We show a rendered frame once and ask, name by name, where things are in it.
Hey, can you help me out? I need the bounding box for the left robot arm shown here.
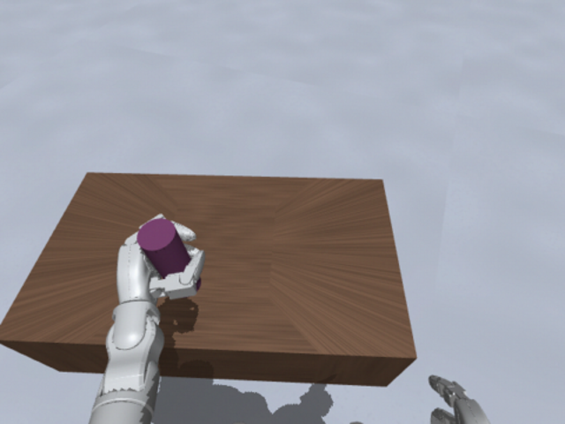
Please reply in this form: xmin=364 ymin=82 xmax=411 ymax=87
xmin=88 ymin=299 xmax=164 ymax=424

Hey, can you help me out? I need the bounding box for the left robot hand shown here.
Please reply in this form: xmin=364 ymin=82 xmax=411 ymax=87
xmin=117 ymin=214 xmax=205 ymax=306

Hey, can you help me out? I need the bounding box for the right robot hand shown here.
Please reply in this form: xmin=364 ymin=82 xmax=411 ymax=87
xmin=428 ymin=375 xmax=490 ymax=424

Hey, can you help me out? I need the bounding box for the can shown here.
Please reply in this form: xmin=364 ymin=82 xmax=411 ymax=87
xmin=137 ymin=218 xmax=201 ymax=298

